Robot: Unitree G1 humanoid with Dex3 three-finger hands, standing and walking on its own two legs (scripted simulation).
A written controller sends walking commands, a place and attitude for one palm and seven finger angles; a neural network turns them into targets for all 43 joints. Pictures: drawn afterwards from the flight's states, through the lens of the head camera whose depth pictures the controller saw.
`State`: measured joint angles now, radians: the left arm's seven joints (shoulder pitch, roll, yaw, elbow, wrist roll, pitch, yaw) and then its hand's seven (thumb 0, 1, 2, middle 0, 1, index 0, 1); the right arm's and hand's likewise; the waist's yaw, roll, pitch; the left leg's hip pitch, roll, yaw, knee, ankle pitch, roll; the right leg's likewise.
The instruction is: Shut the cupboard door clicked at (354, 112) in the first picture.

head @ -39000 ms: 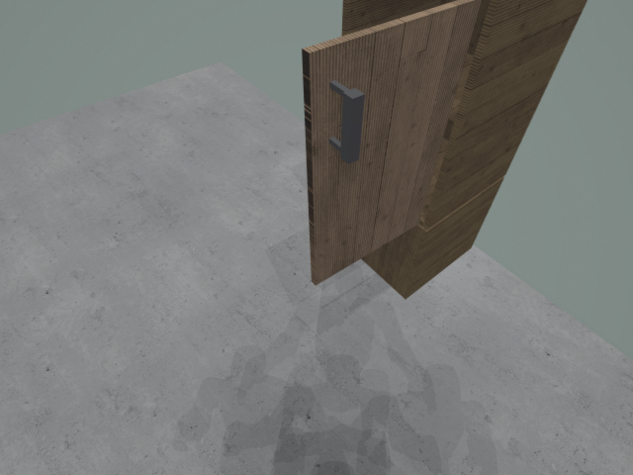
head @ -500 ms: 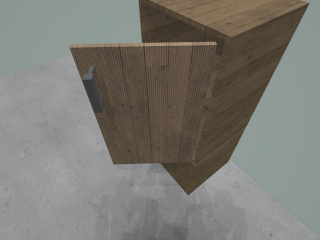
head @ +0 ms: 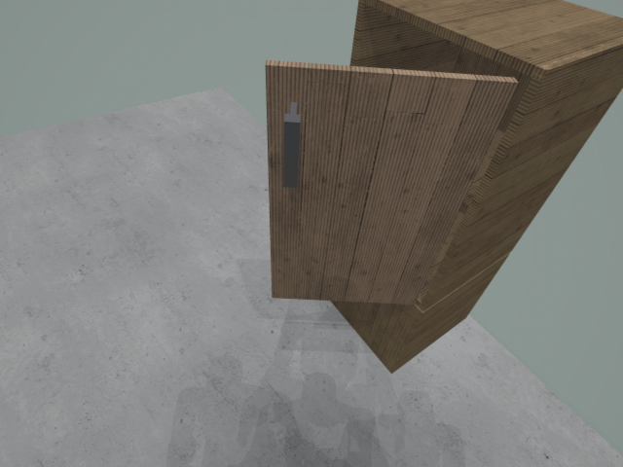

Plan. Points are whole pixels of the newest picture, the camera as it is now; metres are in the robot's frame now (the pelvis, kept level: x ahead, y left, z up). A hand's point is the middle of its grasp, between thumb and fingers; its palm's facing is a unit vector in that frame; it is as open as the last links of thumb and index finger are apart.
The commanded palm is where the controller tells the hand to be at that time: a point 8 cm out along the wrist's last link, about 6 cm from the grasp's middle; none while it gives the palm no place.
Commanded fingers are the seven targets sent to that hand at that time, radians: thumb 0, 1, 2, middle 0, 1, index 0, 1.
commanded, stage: come to a stop and stand still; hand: left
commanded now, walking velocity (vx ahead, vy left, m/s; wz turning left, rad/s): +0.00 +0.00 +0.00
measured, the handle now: (292, 145) +0.55 +0.08 +0.14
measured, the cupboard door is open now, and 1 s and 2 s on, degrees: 54 54 54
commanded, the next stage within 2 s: look again from close up in 1.24 s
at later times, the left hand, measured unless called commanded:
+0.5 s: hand out of the picture -0.09 +0.38 -0.23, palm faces +0.06 -0.98 -0.21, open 7.4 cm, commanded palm none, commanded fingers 0.00 0.90 0.90 -0.20 -0.30 -0.20 -0.30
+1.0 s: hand out of the picture -0.11 +0.52 -0.24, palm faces -0.06 -0.98 -0.21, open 7.4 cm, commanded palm none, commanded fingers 0.00 0.90 0.90 -0.20 -0.30 -0.20 -0.30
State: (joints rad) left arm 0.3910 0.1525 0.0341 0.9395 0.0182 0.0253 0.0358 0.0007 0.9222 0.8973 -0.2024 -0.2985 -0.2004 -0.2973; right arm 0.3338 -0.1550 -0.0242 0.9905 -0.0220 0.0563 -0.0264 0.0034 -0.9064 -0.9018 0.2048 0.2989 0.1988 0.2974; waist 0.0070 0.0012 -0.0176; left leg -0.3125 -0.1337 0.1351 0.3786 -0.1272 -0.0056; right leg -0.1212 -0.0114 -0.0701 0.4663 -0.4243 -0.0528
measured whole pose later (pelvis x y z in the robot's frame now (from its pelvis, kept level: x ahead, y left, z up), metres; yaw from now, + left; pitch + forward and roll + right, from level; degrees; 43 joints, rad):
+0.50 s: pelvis -0.06 +0.17 -0.03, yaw +2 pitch -2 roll -4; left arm 0.37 0.26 0.07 0.99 0.04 0.06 0.06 0.00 0.91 0.90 -0.20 -0.30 -0.20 -0.30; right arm 0.20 -0.19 -0.03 0.89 -0.01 -0.01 -0.01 0.00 -0.91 -0.90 0.21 0.30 0.20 0.30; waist 0.00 -0.07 0.06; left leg -0.33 -0.05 -0.05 0.82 -0.44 0.04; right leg -0.33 -0.09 0.03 0.80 -0.43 0.02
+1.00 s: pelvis -0.12 +0.31 -0.05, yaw -1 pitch -2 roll -5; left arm 0.32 0.25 0.07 0.98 0.04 0.09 0.04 0.01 0.91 0.90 -0.20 -0.30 -0.20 -0.30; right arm 0.31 -0.24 -0.05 0.92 -0.03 0.01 -0.05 0.00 -0.91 -0.90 0.21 0.30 0.20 0.30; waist -0.06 -0.04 0.15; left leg -0.42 0.02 -0.12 0.95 -0.47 -0.12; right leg -0.40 -0.05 -0.05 0.89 -0.45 0.01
